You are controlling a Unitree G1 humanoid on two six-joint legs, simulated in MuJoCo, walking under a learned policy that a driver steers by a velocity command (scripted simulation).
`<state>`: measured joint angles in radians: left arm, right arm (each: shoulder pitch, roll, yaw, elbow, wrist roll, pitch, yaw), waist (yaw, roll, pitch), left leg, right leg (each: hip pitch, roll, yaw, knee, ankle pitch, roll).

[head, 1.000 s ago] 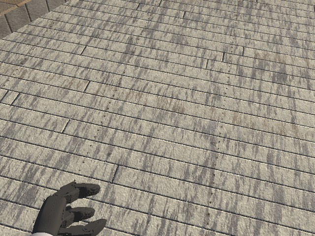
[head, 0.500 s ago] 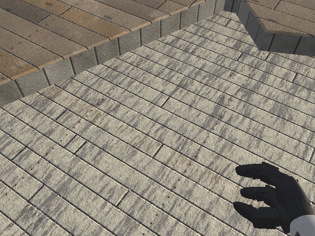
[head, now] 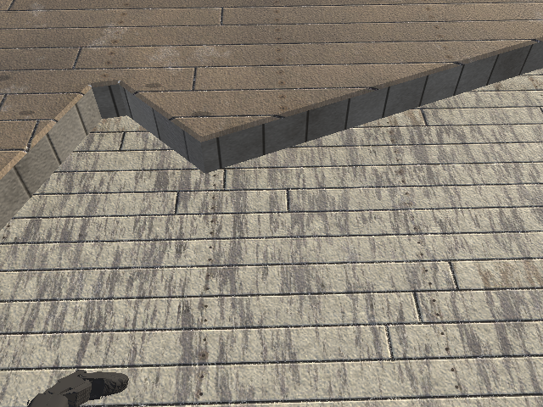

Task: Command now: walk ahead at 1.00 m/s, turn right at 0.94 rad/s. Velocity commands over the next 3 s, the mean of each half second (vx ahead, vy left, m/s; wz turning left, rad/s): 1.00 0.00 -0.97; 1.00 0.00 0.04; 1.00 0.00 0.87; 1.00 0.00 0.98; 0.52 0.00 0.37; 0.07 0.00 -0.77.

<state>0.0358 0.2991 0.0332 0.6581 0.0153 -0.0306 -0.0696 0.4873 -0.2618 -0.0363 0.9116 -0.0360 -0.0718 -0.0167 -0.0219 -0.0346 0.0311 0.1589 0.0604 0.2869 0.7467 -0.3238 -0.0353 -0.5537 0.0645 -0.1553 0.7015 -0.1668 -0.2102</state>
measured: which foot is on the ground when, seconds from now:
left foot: up 0.00-0.38, down 0.40-0.84, up 0.86-1.00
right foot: down 0.00-0.42, up 0.44-0.82, down 0.84-1.00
